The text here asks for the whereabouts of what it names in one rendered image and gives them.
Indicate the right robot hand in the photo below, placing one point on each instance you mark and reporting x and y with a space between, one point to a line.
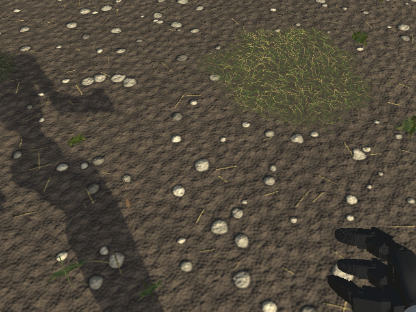
395 283

